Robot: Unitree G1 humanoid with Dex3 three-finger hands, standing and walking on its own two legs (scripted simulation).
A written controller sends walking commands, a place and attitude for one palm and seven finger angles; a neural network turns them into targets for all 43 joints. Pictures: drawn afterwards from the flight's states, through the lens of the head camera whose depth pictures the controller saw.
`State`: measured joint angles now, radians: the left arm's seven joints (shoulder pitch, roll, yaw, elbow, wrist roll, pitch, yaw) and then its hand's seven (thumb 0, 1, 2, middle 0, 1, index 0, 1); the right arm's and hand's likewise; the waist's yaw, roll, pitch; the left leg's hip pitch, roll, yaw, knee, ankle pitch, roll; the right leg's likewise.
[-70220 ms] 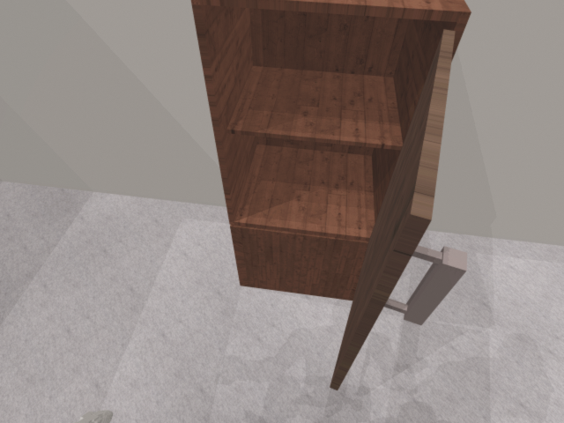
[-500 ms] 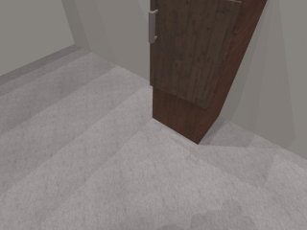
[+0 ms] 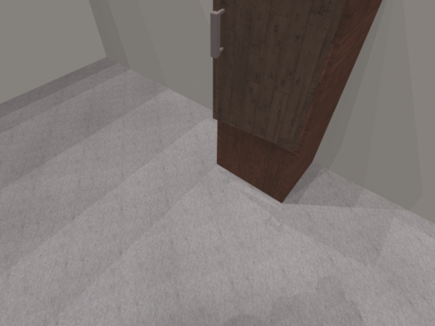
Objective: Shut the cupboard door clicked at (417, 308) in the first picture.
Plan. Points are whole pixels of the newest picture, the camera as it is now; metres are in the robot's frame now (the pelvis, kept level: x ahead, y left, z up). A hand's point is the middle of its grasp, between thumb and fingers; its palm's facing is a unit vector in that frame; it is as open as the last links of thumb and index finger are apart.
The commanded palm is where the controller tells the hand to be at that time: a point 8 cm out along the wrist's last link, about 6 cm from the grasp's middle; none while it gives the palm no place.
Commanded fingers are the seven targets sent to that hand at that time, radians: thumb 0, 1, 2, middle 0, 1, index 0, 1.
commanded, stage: walk to a spot facing it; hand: left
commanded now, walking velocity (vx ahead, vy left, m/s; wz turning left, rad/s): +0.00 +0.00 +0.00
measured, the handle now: (218, 33) +1.02 +0.04 +0.07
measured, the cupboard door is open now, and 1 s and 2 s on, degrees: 7 7 7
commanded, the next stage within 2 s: turn to face it in 1.50 s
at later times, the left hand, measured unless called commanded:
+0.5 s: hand out of the picture +0.02 +0.22 -0.20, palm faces +0.24 -0.95 -0.22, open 7.4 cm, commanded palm none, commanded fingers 0.00 0.90 0.90 -0.20 -0.30 -0.20 -0.30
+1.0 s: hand out of the picture +0.00 +0.17 -0.15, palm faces +0.54 -0.80 -0.28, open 7.4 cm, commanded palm none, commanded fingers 0.00 0.90 0.90 -0.20 -0.30 -0.20 -0.30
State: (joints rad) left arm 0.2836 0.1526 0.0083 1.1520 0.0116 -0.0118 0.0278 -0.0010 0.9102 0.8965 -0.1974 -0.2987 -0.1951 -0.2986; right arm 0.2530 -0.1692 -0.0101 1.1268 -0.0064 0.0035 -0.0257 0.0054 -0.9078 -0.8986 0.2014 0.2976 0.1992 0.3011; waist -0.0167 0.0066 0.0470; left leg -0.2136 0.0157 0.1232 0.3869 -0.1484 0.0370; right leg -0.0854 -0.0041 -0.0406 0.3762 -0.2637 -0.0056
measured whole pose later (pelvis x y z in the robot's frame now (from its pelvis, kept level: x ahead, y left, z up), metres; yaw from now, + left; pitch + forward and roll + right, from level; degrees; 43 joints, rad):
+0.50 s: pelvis +0.00 +0.02 -0.02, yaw +13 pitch +0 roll -1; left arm 0.17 0.21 0.08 0.98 0.02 0.06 0.02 0.00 0.91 0.90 -0.20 -0.30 -0.20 -0.30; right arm 0.22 -0.19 -0.05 0.96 -0.03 0.03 -0.01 0.01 -0.91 -0.90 0.20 0.30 0.20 0.30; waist -0.03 -0.02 0.12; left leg -0.38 -0.04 0.06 0.63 -0.26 0.08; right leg -0.40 -0.06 -0.04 1.07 -0.47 0.03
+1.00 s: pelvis +0.08 -0.01 +0.00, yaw +34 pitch +2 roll +1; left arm 0.29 0.19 0.05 0.95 0.02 -0.04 0.01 0.00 0.91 0.90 -0.20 -0.30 -0.20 -0.30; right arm 0.23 -0.27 -0.09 0.93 -0.03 0.05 0.04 0.01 -0.91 -0.90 0.20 0.30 0.20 0.30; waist -0.04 0.03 0.06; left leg -0.62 0.02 0.00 1.14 -0.28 -0.03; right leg -0.10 -0.06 -0.14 0.38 -0.31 0.00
